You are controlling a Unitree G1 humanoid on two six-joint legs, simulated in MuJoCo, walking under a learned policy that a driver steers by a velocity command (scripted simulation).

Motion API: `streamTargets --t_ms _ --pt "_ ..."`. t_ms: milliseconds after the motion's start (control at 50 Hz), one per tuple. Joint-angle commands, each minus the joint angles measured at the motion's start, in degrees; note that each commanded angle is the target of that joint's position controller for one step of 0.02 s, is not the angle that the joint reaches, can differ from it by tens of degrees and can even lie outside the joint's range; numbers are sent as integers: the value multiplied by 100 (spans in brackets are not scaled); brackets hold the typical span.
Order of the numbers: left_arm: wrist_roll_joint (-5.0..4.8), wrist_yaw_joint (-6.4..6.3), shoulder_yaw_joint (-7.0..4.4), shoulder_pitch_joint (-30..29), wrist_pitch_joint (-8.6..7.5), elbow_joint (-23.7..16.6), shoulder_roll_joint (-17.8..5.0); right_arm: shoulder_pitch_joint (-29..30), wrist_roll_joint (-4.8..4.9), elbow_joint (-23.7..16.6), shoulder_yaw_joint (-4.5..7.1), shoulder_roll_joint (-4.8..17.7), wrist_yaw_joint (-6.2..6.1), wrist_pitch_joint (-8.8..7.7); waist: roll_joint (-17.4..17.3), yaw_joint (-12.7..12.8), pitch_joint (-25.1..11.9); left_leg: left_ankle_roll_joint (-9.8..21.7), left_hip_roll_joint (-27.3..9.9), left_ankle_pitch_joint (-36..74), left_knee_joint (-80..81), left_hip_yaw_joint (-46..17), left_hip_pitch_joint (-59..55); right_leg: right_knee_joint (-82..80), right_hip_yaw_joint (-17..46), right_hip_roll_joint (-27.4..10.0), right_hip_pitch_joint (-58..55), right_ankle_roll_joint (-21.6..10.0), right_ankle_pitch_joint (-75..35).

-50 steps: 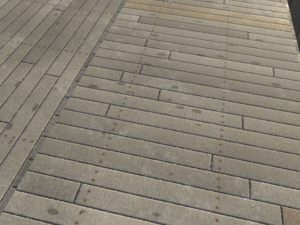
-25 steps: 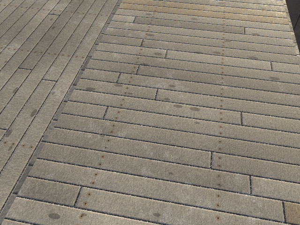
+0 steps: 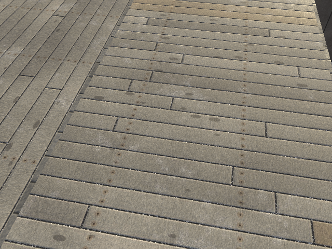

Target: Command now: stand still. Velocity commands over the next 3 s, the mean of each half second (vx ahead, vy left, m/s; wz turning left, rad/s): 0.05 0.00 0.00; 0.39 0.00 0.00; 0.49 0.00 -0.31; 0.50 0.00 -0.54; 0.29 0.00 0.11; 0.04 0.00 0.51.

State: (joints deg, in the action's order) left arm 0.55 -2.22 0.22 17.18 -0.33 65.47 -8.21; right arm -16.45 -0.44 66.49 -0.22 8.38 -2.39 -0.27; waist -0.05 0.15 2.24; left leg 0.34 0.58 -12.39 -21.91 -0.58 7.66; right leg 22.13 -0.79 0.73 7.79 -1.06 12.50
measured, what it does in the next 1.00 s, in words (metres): walks ahead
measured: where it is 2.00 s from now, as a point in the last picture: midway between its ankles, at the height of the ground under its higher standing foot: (187, 194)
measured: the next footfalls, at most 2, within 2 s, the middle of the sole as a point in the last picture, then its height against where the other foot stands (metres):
right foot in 1.04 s outside the picture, level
left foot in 1.58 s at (155, 199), level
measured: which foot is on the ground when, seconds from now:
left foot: down 0.00-1.00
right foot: down 0.00-0.62, up 0.64-1.00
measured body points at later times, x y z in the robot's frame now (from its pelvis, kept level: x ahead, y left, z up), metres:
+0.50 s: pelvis +0.01 +0.00 +0.00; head +0.01 +0.00 +0.45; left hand -0.03 +0.22 -0.17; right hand -0.03 -0.22 -0.16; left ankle -0.01 +0.11 -0.74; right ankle -0.01 -0.11 -0.74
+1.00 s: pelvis +0.21 +0.02 -0.02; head +0.25 +0.02 +0.43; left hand +0.40 +0.23 -0.14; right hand +0.06 -0.19 -0.15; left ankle +0.01 +0.11 -0.74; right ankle +0.35 -0.06 -0.72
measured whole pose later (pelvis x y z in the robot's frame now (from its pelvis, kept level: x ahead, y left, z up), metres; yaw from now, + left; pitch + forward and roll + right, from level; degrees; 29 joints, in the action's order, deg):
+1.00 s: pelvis +0.21 +0.02 -0.02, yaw +0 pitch +2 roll +0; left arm 1.1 1.6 -2.0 -0.7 -2.7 51.7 -10.2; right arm -32.1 -1.1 65.1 0.3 7.6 -1.2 -6.3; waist 0.1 -3.6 3.2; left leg 2.7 1.8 -23.0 -11.6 1.3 -9.9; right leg 35.6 -7.2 0.4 32.8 -5.9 7.8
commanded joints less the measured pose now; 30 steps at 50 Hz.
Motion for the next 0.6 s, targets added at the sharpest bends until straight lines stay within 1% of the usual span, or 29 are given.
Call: streamTargets --t_ms 20,340,360,380,400,420,440,460,480,500,520,540,560,580,600 --pt "0 -13 -54 401 -23 -32 -427 -400 0 -23 50 410 -12 -21 10 -3 279 173 -499 497 369 -448 211 -444 531 -559 257 -133 -411" --pt "-2 -15 -36 569 -34 17 -334 -599 -1 13 29 306 -14 -36 5 0 301 170 -502 431 337 -443 315 -408 541 -545 331 -139 -351" --pt "3 -13 -31 617 -29 31 -315 -657 -8 28 21 278 -12 -33 16 1 177 178 -450 39 373 -421 277 -461 535 -502 291 -145 82" --pt "8 -11 -61 621 -13 19 -383 -668 -18 14 44 321 -9 -21 45 2 225 204 -352 -483 319 -376 347 -460 534 -431 361 -177 654" --pt "10 -6 -111 628 14 -13 -490 -678 -25 -26 81 389 -1 0 95 1 282 276 -220 -1235 153 -302 477 -397 544 -353 486 -267 1475" --pt "20 9 -152 635 46 -62 -563 -667 -48 -90 108 422 17 23 144 10 434 363 -136 -2020 12 -286 735 -373 628 -334 676 -381 2336" --pt "30 27 -175 675 70 -107 -572 -627 -73 -168 116 403 41 35 177 39 688 428 -106 -2489 -98 -316 1060 -414 786 -394 849 -485 2909" --pt "30 36 -189 772 72 -127 -559 -556 -89 -255 106 321 63 22 248 94 862 455 -81 -2581 -281 -327 1359 -482 1035 -529 846 -593 3191" --pt "29 38 -215 929 58 -116 -582 -449 -106 -352 91 224 86 -17 382 170 905 443 -29 -2328 -563 -245 1627 -626 1389 -745 660 -719 3292" --pt "37 38 -267 1121 39 -77 -684 -335 -133 -453 75 122 115 -74 626 244 816 403 69 -1815 -987 -18 1825 -901 1868 -1064 368 -884 3366" --pt "51 42 -337 1219 23 -47 -838 -265 -166 -545 66 67 151 -138 878 259 702 367 118 -1278 -1421 280 1865 -1200 2338 -1444 200 -1081 3428" --pt "50 56 -375 1173 5 -70 -882 -172 -179 -636 88 161 181 -203 848 245 685 371 -3 -1094 -1619 315 1725 -1358 2532 -1643 383 -1189 3326" --pt "46 74 -393 994 -18 -130 -893 -233 -153 -679 109 194 214 -262 758 116 670 402 -45 -1147 -1536 305 1435 -1353 2449 -1629 646 -1177 3193" --pt "28 90 -406 720 -36 -216 -895 -471 -120 -648 113 146 240 -312 711 -81 691 454 -25 -1206 -1147 334 929 -1224 2170 -1484 1015 -1092 3062" --pt "-8 103 -409 359 -49 -335 -850 -959 -76 -499 118 66 247 -352 624 -365 726 521 93 -1117 -582 375 41 -919 1737 -1186 1638 -936 2922"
